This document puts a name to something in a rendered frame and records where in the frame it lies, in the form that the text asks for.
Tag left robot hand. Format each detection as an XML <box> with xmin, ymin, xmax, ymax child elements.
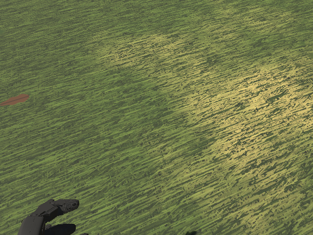
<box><xmin>18</xmin><ymin>199</ymin><xmax>89</xmax><ymax>235</ymax></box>

